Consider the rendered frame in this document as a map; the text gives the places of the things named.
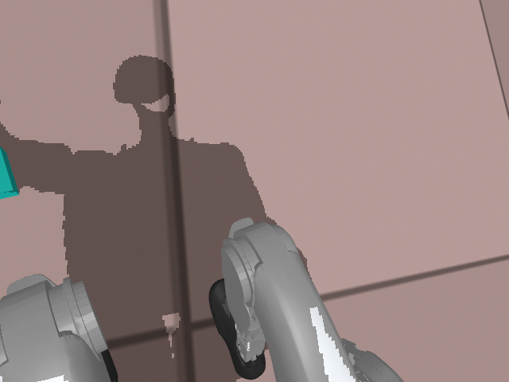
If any right robot foot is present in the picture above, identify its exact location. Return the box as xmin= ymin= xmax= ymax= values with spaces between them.
xmin=208 ymin=279 xmax=266 ymax=380

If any right robot hand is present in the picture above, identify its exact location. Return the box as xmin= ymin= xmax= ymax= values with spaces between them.
xmin=341 ymin=338 xmax=404 ymax=382

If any left robot foot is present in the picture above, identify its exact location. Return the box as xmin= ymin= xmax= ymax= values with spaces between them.
xmin=101 ymin=349 xmax=118 ymax=382

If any small box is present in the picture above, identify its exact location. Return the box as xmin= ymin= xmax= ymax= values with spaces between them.
xmin=0 ymin=147 xmax=19 ymax=199

